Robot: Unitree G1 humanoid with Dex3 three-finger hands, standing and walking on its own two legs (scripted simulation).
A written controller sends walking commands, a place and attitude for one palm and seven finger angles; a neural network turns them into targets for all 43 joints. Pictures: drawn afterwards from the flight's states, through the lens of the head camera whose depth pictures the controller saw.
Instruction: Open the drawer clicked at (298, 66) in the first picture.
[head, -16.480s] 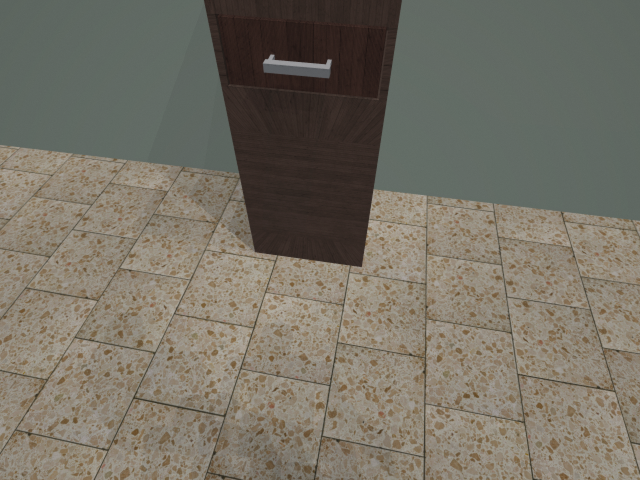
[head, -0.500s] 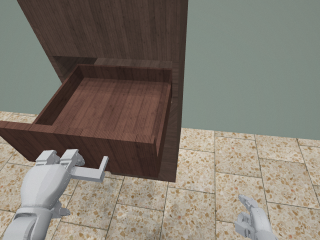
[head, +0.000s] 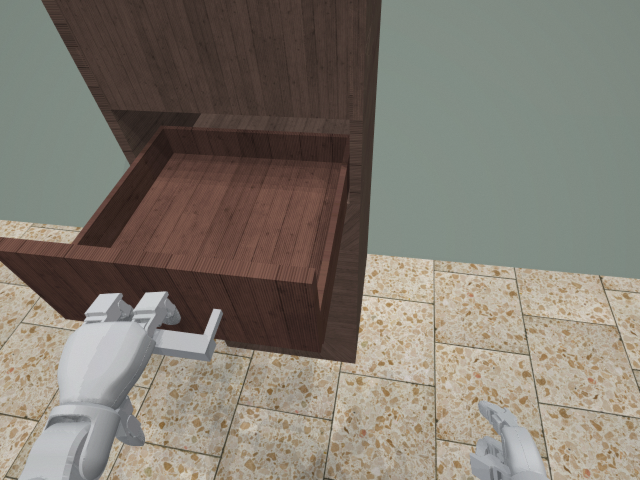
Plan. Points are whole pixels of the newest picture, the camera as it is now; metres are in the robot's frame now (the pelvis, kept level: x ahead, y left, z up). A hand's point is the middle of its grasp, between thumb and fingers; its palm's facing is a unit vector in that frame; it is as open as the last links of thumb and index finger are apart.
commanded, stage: lift the hand off the handle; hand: left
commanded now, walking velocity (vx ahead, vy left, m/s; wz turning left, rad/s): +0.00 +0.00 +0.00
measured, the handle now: (155, 325) +0.26 +0.25 +0.06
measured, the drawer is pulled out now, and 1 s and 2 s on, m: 0.30 0.30 0.30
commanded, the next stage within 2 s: draw the hand back to the body in 1.20 s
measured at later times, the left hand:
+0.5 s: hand (111, 339) +0.22 +0.26 +0.11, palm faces +0.06 -0.05 -1.00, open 13.4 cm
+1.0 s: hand (74, 290) +0.23 +0.26 +0.19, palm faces +0.12 -0.03 -0.99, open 13.8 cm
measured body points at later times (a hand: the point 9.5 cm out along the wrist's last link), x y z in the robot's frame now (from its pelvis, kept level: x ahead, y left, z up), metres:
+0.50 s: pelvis +0.00 +0.00 +0.02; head +0.01 -0.04 +0.46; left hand +0.21 +0.26 +0.17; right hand +0.23 -0.20 -0.08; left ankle +0.00 +0.12 -0.72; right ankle +0.01 -0.11 -0.72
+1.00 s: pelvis +0.00 +0.00 +0.02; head -0.01 -0.05 +0.47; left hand +0.22 +0.26 +0.24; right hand +0.22 -0.20 -0.08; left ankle +0.00 +0.12 -0.72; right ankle +0.01 -0.11 -0.72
